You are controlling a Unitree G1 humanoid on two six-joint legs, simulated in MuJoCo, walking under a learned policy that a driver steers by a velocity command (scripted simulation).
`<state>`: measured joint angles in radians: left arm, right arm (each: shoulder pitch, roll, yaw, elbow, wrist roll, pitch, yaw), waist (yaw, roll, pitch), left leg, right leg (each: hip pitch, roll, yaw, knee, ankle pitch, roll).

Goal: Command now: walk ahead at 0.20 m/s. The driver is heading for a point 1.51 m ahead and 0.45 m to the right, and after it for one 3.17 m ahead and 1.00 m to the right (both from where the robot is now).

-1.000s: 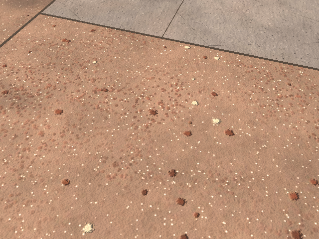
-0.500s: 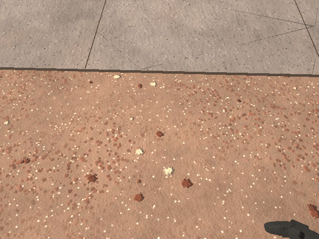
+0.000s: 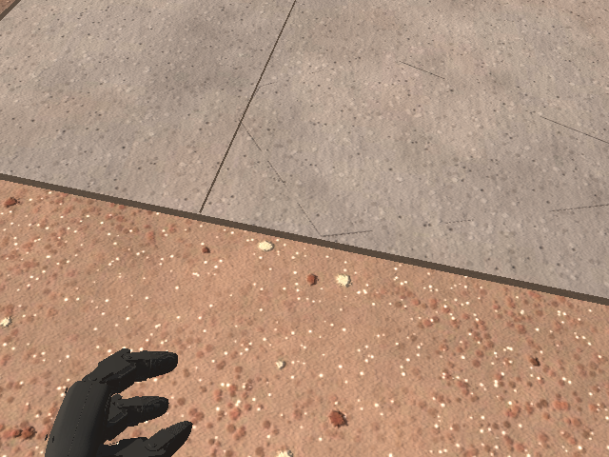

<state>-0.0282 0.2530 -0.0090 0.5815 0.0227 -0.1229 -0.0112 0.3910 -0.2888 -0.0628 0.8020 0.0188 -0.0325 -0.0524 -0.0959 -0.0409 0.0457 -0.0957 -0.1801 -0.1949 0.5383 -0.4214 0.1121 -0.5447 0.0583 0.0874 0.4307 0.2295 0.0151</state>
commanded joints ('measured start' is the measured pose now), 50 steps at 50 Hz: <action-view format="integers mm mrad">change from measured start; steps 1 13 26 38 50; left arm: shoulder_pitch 343 207 249 20 84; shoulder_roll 146 198 142 53 114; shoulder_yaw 60 112 107 57 91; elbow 57 -14 -51 -126 -1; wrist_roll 11 -46 38 -49 1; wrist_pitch -20 123 139 82 92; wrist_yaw -3 38 -59 -54 23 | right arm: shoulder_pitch -16 -182 -187 -28 43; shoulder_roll -43 -52 -150 -215 -75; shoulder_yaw -1 7 -21 -32 -13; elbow -69 -169 -176 -64 -78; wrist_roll -45 -28 -60 6 6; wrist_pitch -2 21 -26 -27 70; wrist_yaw -3 8 34 35 3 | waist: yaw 159 58 97 16 33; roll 39 -59 153 161 -130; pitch -309 -237 -29 24 -148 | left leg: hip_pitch -196 -318 -37 -50 -430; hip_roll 98 81 424 431 276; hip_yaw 31 76 -125 206 188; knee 482 295 -379 -269 705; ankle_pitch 499 64 -184 660 -35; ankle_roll -115 -177 -16 37 -230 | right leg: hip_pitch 633 248 -352 -5 255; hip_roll -141 -87 -25 -69 -378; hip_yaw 106 408 11 -126 -58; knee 39 -141 811 273 -152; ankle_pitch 458 -380 -435 -352 -60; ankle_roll -138 -217 -6 -5 -248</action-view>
